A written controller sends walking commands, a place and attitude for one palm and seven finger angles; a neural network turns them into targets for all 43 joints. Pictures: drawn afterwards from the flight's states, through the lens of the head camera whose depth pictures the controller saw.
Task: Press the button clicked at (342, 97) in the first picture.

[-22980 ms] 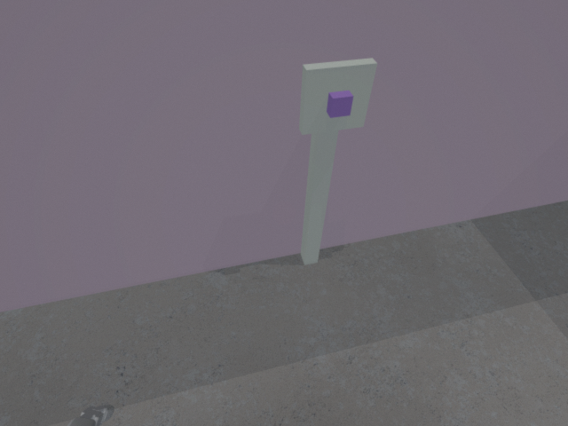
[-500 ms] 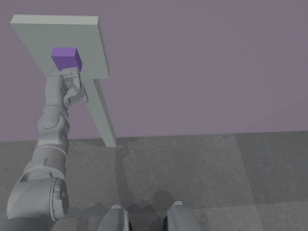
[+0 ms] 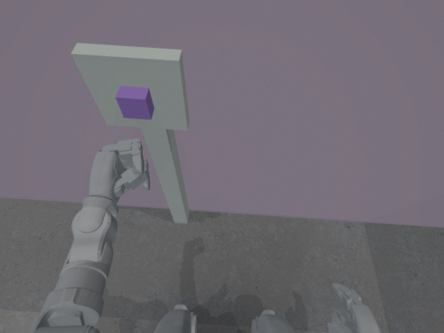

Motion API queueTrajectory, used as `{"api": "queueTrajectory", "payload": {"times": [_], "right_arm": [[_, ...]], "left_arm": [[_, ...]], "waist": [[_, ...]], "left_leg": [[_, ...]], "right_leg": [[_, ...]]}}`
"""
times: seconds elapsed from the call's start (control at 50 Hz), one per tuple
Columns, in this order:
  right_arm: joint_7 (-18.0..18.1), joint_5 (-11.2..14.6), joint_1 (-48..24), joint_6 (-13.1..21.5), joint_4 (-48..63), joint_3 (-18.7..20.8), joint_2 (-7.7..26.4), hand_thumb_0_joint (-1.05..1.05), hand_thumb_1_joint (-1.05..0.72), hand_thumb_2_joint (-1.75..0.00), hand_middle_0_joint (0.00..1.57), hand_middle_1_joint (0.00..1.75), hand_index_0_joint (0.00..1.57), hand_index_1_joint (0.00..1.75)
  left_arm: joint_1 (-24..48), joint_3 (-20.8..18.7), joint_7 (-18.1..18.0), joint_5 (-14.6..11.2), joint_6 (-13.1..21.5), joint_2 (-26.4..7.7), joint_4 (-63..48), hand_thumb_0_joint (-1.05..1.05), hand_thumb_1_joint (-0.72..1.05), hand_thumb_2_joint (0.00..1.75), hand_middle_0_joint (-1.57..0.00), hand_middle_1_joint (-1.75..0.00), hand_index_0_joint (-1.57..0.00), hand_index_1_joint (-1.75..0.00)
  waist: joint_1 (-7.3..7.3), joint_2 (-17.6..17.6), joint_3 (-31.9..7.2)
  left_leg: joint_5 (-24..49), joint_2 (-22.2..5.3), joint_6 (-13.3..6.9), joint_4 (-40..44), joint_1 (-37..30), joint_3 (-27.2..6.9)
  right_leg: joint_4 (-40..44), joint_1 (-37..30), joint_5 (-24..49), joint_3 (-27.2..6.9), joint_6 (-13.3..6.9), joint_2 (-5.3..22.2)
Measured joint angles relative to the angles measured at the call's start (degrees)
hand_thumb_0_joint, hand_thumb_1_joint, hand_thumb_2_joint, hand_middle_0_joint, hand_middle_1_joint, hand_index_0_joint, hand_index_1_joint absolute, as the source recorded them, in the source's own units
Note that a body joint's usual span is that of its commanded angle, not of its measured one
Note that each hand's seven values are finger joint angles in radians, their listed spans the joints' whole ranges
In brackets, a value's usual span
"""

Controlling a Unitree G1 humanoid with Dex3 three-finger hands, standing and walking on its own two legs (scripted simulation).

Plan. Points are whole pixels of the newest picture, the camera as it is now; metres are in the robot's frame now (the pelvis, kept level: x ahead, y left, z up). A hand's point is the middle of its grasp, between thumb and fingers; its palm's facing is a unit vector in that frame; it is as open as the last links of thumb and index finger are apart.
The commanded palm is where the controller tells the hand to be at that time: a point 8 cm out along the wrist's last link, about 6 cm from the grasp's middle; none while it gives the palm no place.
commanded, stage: draw the hand back to the body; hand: left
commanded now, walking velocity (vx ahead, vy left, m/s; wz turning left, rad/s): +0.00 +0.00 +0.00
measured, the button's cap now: (136, 102) +0.51 +0.18 +0.08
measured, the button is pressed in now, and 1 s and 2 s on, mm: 0 0 0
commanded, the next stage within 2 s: step back with the hand held close in 1.44 s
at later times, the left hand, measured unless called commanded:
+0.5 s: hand (100, 201) +0.29 +0.18 +0.13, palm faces -0.02 -1.00 -0.09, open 3.1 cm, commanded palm +0.25 +0.23 +0.14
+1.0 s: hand (9, 228) +0.22 +0.22 +0.20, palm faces +0.34 -0.87 -0.36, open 3.1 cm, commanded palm +0.17 +0.26 +0.22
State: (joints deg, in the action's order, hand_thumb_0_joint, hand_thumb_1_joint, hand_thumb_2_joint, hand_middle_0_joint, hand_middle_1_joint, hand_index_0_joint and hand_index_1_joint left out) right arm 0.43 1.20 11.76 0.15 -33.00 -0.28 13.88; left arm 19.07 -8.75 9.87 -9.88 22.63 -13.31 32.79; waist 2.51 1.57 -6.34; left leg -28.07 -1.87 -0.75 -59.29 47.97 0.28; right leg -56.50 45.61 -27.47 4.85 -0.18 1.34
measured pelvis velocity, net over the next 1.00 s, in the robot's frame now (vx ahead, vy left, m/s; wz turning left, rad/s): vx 0.03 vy -0.01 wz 0.00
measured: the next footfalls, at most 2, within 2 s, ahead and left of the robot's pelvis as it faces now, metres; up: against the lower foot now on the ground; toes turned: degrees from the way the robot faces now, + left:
none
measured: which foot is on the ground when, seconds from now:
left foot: down 0.00-1.00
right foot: down 0.00-1.00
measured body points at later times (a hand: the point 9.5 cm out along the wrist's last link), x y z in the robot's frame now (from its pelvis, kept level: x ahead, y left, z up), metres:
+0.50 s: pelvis +0.00 -0.01 +0.04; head +0.02 -0.02 +0.49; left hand +0.28 +0.23 +0.14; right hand +0.17 -0.25 -0.05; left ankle +0.00 +0.11 -0.67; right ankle +0.00 -0.12 -0.67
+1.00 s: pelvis +0.03 -0.01 +0.07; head +0.01 -0.03 +0.52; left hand +0.20 +0.26 +0.22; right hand +0.22 -0.21 -0.01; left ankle +0.00 +0.11 -0.67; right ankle +0.00 -0.12 -0.67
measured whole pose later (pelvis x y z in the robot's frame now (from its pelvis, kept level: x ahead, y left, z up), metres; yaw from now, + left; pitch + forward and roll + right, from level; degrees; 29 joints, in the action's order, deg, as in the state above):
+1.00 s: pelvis +0.03 -0.01 +0.07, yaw +0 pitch -3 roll +0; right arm 4.4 0.2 10.6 4.3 -34.2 -3.2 12.5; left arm -26.4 -11.2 -6.2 -3.4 2.1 -17.6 -22.1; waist -3.4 4.3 -0.3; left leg -15.9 -0.7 -0.4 -25.2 6.3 1.8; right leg -23.9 5.1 -15.8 3.9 0.0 1.0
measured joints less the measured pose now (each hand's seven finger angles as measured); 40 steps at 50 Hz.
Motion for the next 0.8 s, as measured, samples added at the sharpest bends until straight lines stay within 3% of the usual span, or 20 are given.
{"api": "queueTrajectory", "payload": {"times": [0.24, 0.48, 0.54, 0.6, 0.68, 0.8], "right_arm": [[0.73, 1.62, 4.72, -0.96, 1.91, -1.35, -0.61, 0.01, -0.9, -0.9, 0.2, 0.3, 0.2, 0.3], [2.85, 2.44, 2.75, 3.17, 2.46, -1.14, 1.45, 0.01, -0.9, -0.9, 0.2, 0.3, 0.2, 0.3], [4.02, 1.94, 1.3, 3.35, 2.18, -1.21, 0.88, 0.01, -0.9, -0.9, 0.2, 0.3, 0.2, 0.3], [4.79, 1.58, 0.19, 3.3, 2.34, -1.57, 0.37, 0.01, -0.9, -0.9, 0.2, 0.3, 0.2, 0.3], [5.22, 0.97, -0.73, 3.36, 1.94, -2.23, -0.09, 0.01, -0.9, -0.9, 0.2, 0.3, 0.2, 0.3], [5.17, 0.16, -1.24, 3.81, 0.4, -2.99, -0.59, 0.01, -0.9, -0.9, 0.2, 0.3, 0.2, 0.3]], "left_arm": [[-13.14, -1.92, 0.34, -3.18, -6.27, -1.04, -13.71, 0.02, 0.9, 0.9, -1.3, -1.5, -1.3, -1.5], [-24.12, -1.53, 4.12, -6.18, -10.0, -2.02, -26.01, 0.02, 0.9, 0.9, -1.3, -1.5, -1.3, -1.5], [-26.34, 0.07, -2.62, -0.82, -12.96, -3.21, -30.17, 0.02, 0.9, 0.9, -1.3, -1.5, -1.3, -1.5], [-29.78, 1.24, -8.59, 2.4, -15.8, -3.44, -34.69, 0.02, 0.9, 0.9, -1.3, -1.5, -1.3, -1.5], [-34.46, 1.92, -12.92, 4.64, -18.39, -3.43, -39.88, 0.02, 0.9, 0.9, -1.3, -1.5, -1.3, -1.5], [-38.32, 1.48, -15.68, 6.15, -20.26, -3.47, -45.46, 0.02, 0.9, 0.9, -1.3, -1.5, -1.3, -1.5]], "waist": [[-0.12, 1.2, -0.33], [-1.42, 1.64, 1.0], [-2.33, 1.21, 1.84], [-2.8, 1.22, 2.76], [-3.61, 1.54, 3.99], [-5.16, 2.16, 5.55]], "left_leg": [[2.6, -0.22, 0.25, 8.42, -10.6, 1.43], [4.6, -0.02, 0.54, 13.25, -18.55, 0.52], [5.72, 0.15, 0.74, 16.17, -22.07, 0.97], [7.21, 0.37, 0.55, 19.87, -25.83, 1.2], [8.87, 0.65, 0.43, 24.34, -30.67, 1.31], [10.68, 1.1, 0.35, 29.45, -36.53, 1.15]], "right_leg": [[7.38, -9.52, 2.56, -1.28, -0.14, -0.53], [12.64, -18.05, 4.4, -0.3, -0.39, -0.6], [14.98, -21.15, 5.29, -0.71, -0.36, -0.53], [18.42, -24.76, 6.69, -0.85, -0.33, -0.48], [22.83, -29.57, 8.34, -0.88, -0.22, -0.41], [27.99, -35.58, 10.07, -0.63, 0.0, -0.2]]}}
